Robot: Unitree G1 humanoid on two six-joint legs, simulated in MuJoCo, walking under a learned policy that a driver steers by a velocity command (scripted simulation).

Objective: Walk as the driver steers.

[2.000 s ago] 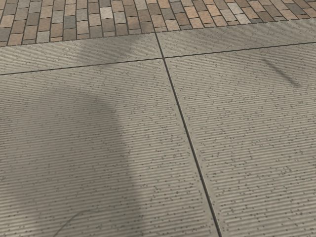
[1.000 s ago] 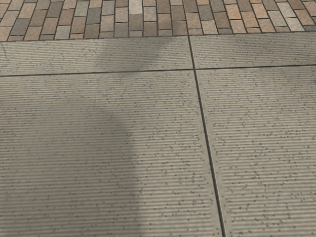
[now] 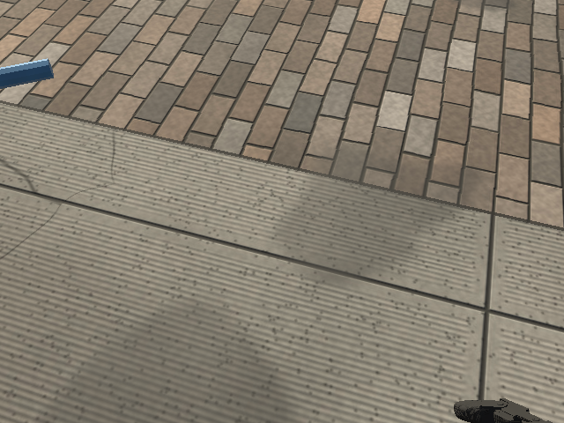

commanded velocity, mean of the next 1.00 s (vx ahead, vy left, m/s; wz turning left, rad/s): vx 0.11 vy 0.00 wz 0.01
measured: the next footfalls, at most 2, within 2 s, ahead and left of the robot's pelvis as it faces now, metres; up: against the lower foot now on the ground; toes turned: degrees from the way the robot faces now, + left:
right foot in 0.46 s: +0.20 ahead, -0.10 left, +0.00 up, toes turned -2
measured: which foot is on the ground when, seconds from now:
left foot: down 0.00-1.00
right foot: down 0.00-0.02, up 0.04-0.44, down 0.46-1.00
